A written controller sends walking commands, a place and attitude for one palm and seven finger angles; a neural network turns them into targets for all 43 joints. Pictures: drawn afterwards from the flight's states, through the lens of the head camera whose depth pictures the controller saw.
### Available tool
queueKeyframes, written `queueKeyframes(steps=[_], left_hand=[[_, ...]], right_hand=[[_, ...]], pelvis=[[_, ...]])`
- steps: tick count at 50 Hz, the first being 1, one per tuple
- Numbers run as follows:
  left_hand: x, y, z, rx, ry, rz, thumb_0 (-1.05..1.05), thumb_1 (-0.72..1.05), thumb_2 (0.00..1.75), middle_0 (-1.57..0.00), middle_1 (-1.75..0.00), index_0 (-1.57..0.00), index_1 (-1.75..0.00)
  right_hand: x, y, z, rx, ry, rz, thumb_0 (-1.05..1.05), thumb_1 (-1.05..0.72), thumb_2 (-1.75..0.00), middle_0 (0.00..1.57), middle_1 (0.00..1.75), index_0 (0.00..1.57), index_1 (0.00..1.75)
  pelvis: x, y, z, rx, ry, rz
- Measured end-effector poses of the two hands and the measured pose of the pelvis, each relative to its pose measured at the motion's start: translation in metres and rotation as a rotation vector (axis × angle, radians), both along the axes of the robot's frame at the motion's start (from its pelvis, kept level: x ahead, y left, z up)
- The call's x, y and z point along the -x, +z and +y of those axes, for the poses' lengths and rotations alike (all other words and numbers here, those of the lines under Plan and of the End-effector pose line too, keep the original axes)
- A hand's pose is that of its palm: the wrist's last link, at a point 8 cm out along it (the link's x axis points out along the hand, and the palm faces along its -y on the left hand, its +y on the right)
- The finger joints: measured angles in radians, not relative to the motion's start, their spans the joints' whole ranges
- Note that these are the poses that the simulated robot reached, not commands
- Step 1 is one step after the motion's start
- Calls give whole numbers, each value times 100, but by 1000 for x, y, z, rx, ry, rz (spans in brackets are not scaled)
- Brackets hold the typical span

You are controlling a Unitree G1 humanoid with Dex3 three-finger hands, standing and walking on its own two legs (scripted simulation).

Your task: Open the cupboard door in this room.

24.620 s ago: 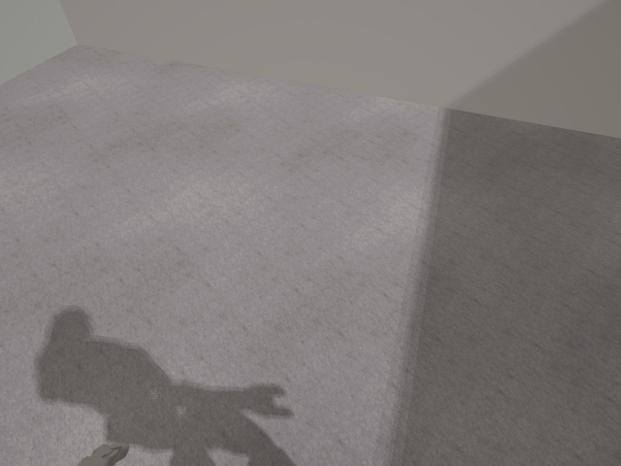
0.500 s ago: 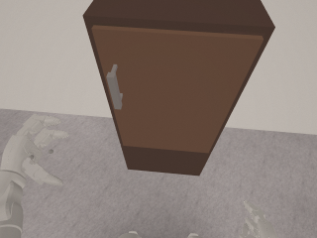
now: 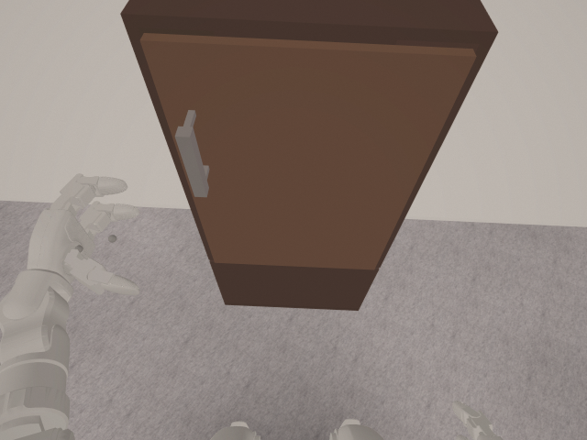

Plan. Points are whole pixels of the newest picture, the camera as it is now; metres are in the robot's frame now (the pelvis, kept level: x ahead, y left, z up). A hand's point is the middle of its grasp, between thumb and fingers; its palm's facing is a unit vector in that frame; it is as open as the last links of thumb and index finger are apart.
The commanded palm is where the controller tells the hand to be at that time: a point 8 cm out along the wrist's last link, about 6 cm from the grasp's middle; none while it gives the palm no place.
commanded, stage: move the hooked fingers beside the handle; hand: left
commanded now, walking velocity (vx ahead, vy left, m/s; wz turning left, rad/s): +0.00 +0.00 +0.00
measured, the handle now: (196, 155) +0.52 +0.17 +0.05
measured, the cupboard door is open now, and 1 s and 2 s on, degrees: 0 0 0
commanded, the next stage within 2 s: slide the fingers in behind the handle in 1.82 s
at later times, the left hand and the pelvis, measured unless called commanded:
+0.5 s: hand (131, 204) +0.41 +0.24 +0.07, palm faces -0.02 -1.00 -0.01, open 13.9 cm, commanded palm +0.39 +0.29 +0.06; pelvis +0.00 +0.00 -0.01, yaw +0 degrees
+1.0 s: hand (152, 173) +0.48 +0.23 +0.06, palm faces -0.05 -1.00 +0.00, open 13.9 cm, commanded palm +0.46 +0.28 +0.06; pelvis -0.01 +0.01 -0.02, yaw -1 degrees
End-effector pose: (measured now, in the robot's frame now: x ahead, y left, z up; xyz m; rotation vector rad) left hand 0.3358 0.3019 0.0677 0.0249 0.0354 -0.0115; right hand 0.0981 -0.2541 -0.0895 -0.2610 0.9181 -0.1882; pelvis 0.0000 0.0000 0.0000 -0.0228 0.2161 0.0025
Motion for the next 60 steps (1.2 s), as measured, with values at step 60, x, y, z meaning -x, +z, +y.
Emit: queueKeyframes(steps=[60], left_hand=[[-134, -7, -19, 13, -28, -23, -1, -49, 30, -30, -120, -30, -120]], right_hand=[[105, -21, 0, 16, -168, 402, 1, -90, -90, 20, 30, 20, 30]], pelvis=[[-1, -18, 10, 21, -37, 143]])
